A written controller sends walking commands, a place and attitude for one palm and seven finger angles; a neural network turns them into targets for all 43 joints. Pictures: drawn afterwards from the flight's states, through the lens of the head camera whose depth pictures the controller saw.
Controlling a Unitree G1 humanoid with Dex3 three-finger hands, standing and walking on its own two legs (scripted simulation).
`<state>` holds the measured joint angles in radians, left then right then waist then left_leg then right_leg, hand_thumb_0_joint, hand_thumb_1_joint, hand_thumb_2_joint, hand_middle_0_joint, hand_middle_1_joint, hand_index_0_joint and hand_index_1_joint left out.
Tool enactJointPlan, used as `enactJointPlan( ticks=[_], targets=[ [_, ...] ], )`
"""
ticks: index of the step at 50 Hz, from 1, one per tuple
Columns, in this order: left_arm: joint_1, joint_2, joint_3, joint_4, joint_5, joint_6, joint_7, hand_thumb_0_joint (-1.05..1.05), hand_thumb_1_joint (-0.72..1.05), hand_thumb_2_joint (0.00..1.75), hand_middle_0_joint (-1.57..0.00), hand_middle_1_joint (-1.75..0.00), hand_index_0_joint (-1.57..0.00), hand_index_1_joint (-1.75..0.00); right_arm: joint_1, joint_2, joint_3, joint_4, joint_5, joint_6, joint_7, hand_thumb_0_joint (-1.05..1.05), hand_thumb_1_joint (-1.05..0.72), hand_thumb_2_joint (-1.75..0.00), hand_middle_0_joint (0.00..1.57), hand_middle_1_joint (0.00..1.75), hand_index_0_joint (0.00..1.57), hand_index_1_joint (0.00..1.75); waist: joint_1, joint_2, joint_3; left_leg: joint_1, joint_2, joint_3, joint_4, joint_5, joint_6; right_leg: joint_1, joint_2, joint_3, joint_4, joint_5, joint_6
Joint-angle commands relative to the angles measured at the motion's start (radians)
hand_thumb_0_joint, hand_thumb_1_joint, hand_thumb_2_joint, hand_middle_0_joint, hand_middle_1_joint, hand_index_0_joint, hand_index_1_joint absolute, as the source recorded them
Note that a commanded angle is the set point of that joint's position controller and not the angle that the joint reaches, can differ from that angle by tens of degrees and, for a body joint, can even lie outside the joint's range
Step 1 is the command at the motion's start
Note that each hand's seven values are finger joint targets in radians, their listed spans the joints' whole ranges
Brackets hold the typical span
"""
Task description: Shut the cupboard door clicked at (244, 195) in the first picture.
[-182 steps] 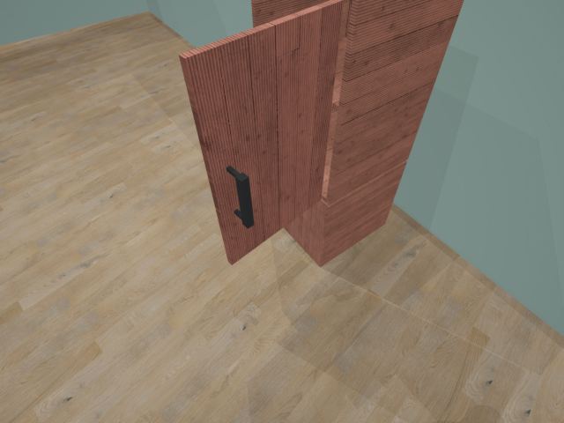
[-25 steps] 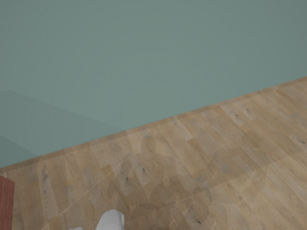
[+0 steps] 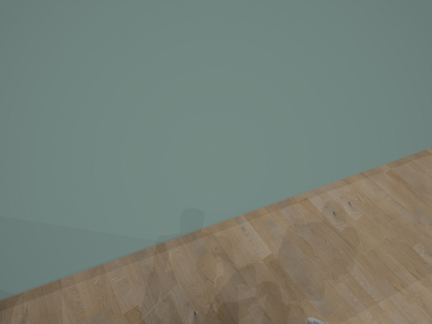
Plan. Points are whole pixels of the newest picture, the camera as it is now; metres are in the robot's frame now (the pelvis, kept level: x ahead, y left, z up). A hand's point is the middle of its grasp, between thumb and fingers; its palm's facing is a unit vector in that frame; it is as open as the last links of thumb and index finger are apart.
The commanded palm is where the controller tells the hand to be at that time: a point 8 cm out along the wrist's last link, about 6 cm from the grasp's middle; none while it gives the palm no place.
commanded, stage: turn to face it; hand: left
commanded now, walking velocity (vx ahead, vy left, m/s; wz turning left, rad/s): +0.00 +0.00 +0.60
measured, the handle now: out of the picture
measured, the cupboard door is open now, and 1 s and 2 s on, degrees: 97 97 97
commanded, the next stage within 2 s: none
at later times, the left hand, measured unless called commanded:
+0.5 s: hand (153, 274) +0.23 +0.16 -0.15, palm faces +0.19 -0.96 -0.19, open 7.4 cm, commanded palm none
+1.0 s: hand out of the picture +0.13 +0.18 -0.14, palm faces +0.52 -0.78 -0.35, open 7.4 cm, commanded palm none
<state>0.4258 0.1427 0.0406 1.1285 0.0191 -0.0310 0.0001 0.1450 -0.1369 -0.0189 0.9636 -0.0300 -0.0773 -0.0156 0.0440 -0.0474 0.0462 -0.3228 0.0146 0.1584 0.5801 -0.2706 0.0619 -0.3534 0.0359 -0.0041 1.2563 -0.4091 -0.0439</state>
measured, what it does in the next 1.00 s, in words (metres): walks ahead, turning left: right foot, then left foot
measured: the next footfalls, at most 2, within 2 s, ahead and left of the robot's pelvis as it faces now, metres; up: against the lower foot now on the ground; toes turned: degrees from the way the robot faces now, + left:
right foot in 0.28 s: +0.20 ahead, -0.14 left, +0.00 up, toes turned +1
left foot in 0.62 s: +0.18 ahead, +0.13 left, +0.00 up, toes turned +27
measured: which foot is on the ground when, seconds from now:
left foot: down 0.00-0.30, up 0.32-0.60, down 0.62-0.94, up 0.96-1.00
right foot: up 0.00-0.26, down 0.28-0.62, up 0.64-0.92, down 0.94-1.00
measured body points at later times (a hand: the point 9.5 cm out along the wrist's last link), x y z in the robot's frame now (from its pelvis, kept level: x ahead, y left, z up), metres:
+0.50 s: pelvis +0.14 -0.03 +0.01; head +0.18 -0.02 +0.46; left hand +0.22 +0.21 -0.13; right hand +0.18 -0.27 -0.15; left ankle +0.09 +0.09 -0.67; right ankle +0.16 -0.14 -0.73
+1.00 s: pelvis +0.19 -0.06 +0.00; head +0.25 -0.06 +0.44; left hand +0.10 +0.22 -0.12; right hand +0.41 -0.23 -0.16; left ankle +0.13 +0.09 -0.69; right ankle +0.24 -0.15 -0.73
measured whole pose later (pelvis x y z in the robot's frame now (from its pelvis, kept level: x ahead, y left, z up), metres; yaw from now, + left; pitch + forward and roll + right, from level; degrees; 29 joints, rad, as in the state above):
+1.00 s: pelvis +0.19 -0.06 +0.00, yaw +32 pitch +1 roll +2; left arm 0.21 0.25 0.05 0.88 0.02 0.02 0.01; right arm 0.14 -0.28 -0.08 0.90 -0.02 0.07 0.01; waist 0.01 0.05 0.08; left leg -0.48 -0.01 -0.07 0.88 -0.45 -0.04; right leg -0.32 -0.05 -0.08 0.64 -0.33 -0.02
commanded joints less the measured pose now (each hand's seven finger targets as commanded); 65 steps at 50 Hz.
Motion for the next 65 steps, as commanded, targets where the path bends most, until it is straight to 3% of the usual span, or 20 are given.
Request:
enactJointPlan(
  ticks=[1, 5, 12, 14, 15, 16, 22, 29, 30, 31, 32, 33, 37, 42, 45, 47, 49, 53, 61, 65],
  targets=[
    [-0.003, 0.022, 0.017, -0.092, 0.014, 0.002, -0.011, 0.0, 0.9, 0.9, -0.2, -0.3, -0.2, -0.3, 0.186, -0.107, -0.011, 0.043, 0.009, -0.018, -0.021, 0.0, -0.9, -0.9, 0.2, 0.3, 0.2, 0.3, -0.014, 0.139, 0.033, 0.064, 0.273, -0.193, -0.334, 0.496, 0.083, -0.197, -0.104, 0.036, -0.003, 0.124, 0.038],
    [-0.062, 0.017, 0.004, -0.113, 0.009, 0.008, -0.006, 0.0, 0.9, 0.9, -0.2, -0.3, -0.2, -0.3, 0.212, -0.121, -0.013, 0.064, 0.012, -0.01, -0.019, 0.0, -0.9, -0.9, 0.2, 0.3, 0.2, 0.3, -0.016, 0.172, -0.031, 0.068, 0.185, -0.106, -0.275, 0.743, 0.077, -0.049, -0.097, -0.062, -0.381, 0.212, 0.054],
    [-0.229, 0.105, 0.015, -0.183, -0.002, 0.009, 0.004, 0.0, 0.9, 0.9, -0.2, -0.3, -0.2, -0.3, 0.255, -0.179, -0.033, 0.077, 0.013, 0.044, -0.019, 0.0, -0.9, -0.9, 0.2, 0.3, 0.2, 0.3, -0.035, 0.201, -0.043, 0.093, 0.178, -0.248, -0.133, 0.645, 0.033, 0.115, -0.053, -0.093, -0.686, 0.266, 0.061],
    [-0.129, 0.206, 0.038, -0.164, 0.002, -0.007, 0.018, 0.0, 0.9, 0.9, -0.2, -0.3, -0.2, -0.3, 0.25, -0.139, -0.033, 0.058, 0.027, 0.049, -0.013, 0.0, -0.9, -0.9, 0.2, 0.3, 0.2, 0.3, 0.016, 0.011, -0.13, -0.134, 0.089, -0.193, 0.072, 0.299, -0.048, 0.447, -0.254, 0.084, -0.74, 0.763, 0.01],
    [-0.041, 0.278, 0.053, -0.143, 0.003, -0.012, 0.026, 0.0, 0.9, 0.9, -0.2, -0.3, -0.2, -0.3, 0.271, -0.113, -0.035, 0.041, 0.031, 0.053, -0.011, 0.0, -0.9, -0.9, 0.2, 0.3, 0.2, 0.3, 0.041, -0.153, -0.215, -0.239, -0.026, -0.082, 0.326, -0.289, -0.105, 0.559, -0.505, 0.243, -0.774, 1.034, -0.123],
    [-0.025, 0.289, 0.048, -0.149, -0.001, -0.008, 0.033, 0.0, 0.9, 0.9, -0.2, -0.3, -0.2, -0.3, 0.266, -0.124, -0.037, 0.032, 0.031, 0.063, -0.014, 0.0, -0.9, -0.9, 0.2, 0.3, 0.2, 0.3, 0.048, -0.169, -0.238, -0.227, 0.003, -0.125, 0.527, -0.439, -0.104, 0.5, -0.578, 0.257, -0.824, 1.03, -0.2],
    [-0.28, 0.199, 0.038, -0.241, 0.004, 0.014, 0.041, 0.0, 0.9, 0.9, -0.2, -0.3, -0.2, -0.3, 0.207, -0.072, -0.036, 0.014, 0.019, 0.114, 0.019, 0.0, -0.9, -0.9, 0.2, 0.3, 0.2, 0.3, -0.069, -0.127, -0.074, -0.141, 0.087, -0.105, 0.468, -0.216, -0.123, 0.14, -0.406, -0.079, -0.888, 0.636, -0.086],
    [-0.262, 0.222, 0.061, -0.25, 0.0, 0.03, 0.024, 0.0, 0.9, 0.9, -0.2, -0.3, -0.2, -0.3, 0.201, -0.134, -0.057, -0.035, 0.011, 0.104, 0.034, 0.0, -0.9, -0.9, 0.2, 0.3, 0.2, 0.3, -0.099, -0.021, -0.083, 0.103, 0.038, -0.029, -0.021, 0.066, -0.112, 0.063, -0.364, -0.185, -0.669, 0.353, 0.003],
    [-0.256, 0.181, 0.059, -0.268, -0.005, 0.039, 0.02, 0.0, 0.9, 0.9, -0.2, -0.3, -0.2, -0.3, 0.25, -0.215, -0.077, -0.033, 0.005, 0.095, 0.032, 0.0, -0.9, -0.9, 0.2, 0.3, 0.2, 0.3, -0.125, 0.198, -0.116, 0.188, 0.147, -0.217, -0.138, 0.221, -0.058, -0.037, -0.28, -0.215, -0.491, 0.149, 0.061],
    [-0.285, 0.119, 0.042, -0.316, -0.011, 0.046, 0.017, 0.0, 0.9, 0.9, -0.2, -0.3, -0.2, -0.3, 0.291, -0.33, -0.104, -0.044, -0.002, 0.088, 0.021, 0.0, -0.9, -0.9, 0.2, 0.3, 0.2, 0.3, -0.155, 0.47, -0.114, 0.216, 0.414, -0.607, -0.246, 0.511, 0.1, -0.253, -0.141, -0.186, -0.241, -0.31, 0.138],
    [-0.342, 0.157, 0.04, -0.338, 0.001, 0.054, 0.021, 0.0, 0.9, 0.9, -0.2, -0.3, -0.2, -0.3, 0.302, -0.362, -0.109, -0.037, -0.004, 0.094, 0.011, 0.0, -0.9, -0.9, 0.2, 0.3, 0.2, 0.3, -0.168, 0.329, -0.148, 0.201, 0.466, -0.638, -0.251, 0.423, 0.177, -0.26, -0.138, -0.037, -0.088, -0.273, 0.112],
    [-0.358, 0.152, 0.042, -0.355, 0.001, 0.05, 0.013, 0.0, 0.9, 0.9, -0.2, -0.3, -0.2, -0.3, 0.245, -0.35, -0.105, -0.069, -0.002, 0.089, 0.006, 0.0, -0.9, -0.9, 0.2, 0.3, 0.2, 0.3, -0.131, 0.188, -0.097, 0.137, 0.445, -0.601, -0.271, 0.283, 0.179, -0.281, -0.162, -0.012, -0.054, -0.17, 0.106],
    [-0.259, 0.167, 0.054, -0.287, 0.004, 0.058, 0.005, 0.0, 0.9, 0.9, -0.2, -0.3, -0.2, -0.3, 0.057, -0.284, -0.08, -0.117, 0.004, 0.081, -0.005, 0.0, -0.9, -0.9, 0.2, 0.3, 0.2, 0.3, -0.056, 0.27, -0.109, 0.123, 0.23, -0.365, -0.221, 0.31, 0.07, -0.23, -0.123, -0.001, -0.111, -0.006, 0.122],
    [-0.243, 0.164, 0.039, -0.297, -0.007, 0.055, 0.008, 0.0, 0.9, 0.9, -0.2, -0.3, -0.2, -0.3, 0.037, -0.321, -0.094, -0.13, -0.001, 0.096, 0.004, 0.0, -0.9, -0.9, 0.2, 0.3, 0.2, 0.3, -0.064, 0.206, -0.132, 0.112, 0.218, -0.397, -0.191, 0.304, 0.085, -0.058, -0.07, -0.034, -0.449, -0.051, 0.116],
    [-0.123, 0.191, 0.046, -0.271, -0.009, 0.043, 0.011, 0.0, 0.9, 0.9, -0.2, -0.3, -0.2, -0.3, -0.036, -0.314, -0.098, -0.156, 0.011, 0.111, 0.009, 0.0, -0.9, -0.9, 0.2, 0.3, 0.2, 0.3, -0.007, 0.171, -0.119, -0.043, 0.156, -0.396, -0.103, 0.195, 0.037, 0.184, -0.049, -0.057, -0.755, 0.123, 0.107],
    [-0.083, 0.364, 0.074, -0.283, 0.019, 0.028, 0.025, 0.0, 0.9, 0.9, -0.2, -0.3, -0.2, -0.3, -0.072, -0.194, -0.08, -0.206, 0.024, 0.112, 0.023, 0.0, -0.9, -0.9, 0.2, 0.3, 0.2, 0.3, 0.031, -0.349, -0.064, -0.326, -0.094, -0.15, 0.356, -0.334, -0.113, 0.263, -0.496, 0.428, -1.055, 0.188, -0.051],
    [-0.178, 0.293, 0.055, -0.305, 0.009, 0.023, 0.034, 0.0, 0.9, 0.9, -0.2, -0.3, -0.2, -0.3, -0.05, -0.243, -0.093, -0.18, 0.015, 0.126, 0.032, 0.0, -0.9, -0.9, 0.2, 0.3, 0.2, 0.3, -0.028, -0.187, -0.031, -0.274, -0.005, -0.246, 0.634, -0.266, -0.092, 0.106, -0.477, 0.295, -1.011, 0.225, -0.115],
    [-0.217, 0.228, 0.038, -0.317, 0.005, 0.016, 0.033, 0.0, 0.9, 0.9, -0.2, -0.3, -0.2, -0.3, -0.046, -0.186, -0.077, -0.138, 0.017, 0.139, 0.048, 0.0, -0.9, -0.9, 0.2, 0.3, 0.2, 0.3, -0.056, -0.147, -0.044, -0.258, 0.012, -0.155, 0.588, -0.143, -0.134, 0.204, -0.332, 0.019, -0.91, 0.56, -0.06],
    [-0.084, 0.275, 0.06, -0.268, 0.01, 0.015, 0.035, 0.0, 0.9, 0.9, -0.2, -0.3, -0.2, -0.3, -0.134, -0.148, -0.048, -0.152, 0.022, 0.122, 0.046, 0.0, -0.9, -0.9, 0.2, 0.3, 0.2, 0.3, 0.019, -0.16, -0.102, -0.159, 0.002, -0.051, 0.178, -0.175, -0.128, 0.415, -0.396, -0.057, -0.798, 0.886, -0.08],
    [-0.138, 0.279, 0.071, -0.271, 0.003, 0.02, 0.028, 0.0, 0.9, 0.9, -0.2, -0.3, -0.2, -0.3, -0.047, -0.173, -0.054, -0.135, 0.019, 0.114, 0.04, 0.0, -0.9, -0.9, 0.2, 0.3, 0.2, 0.3, -0.038, -0.129, -0.111, 0.043, -0.004, -0.036, -0.031, -0.034, -0.098, 0.29, -0.398, -0.117, -0.699, 0.774, -0.032]
  ],
)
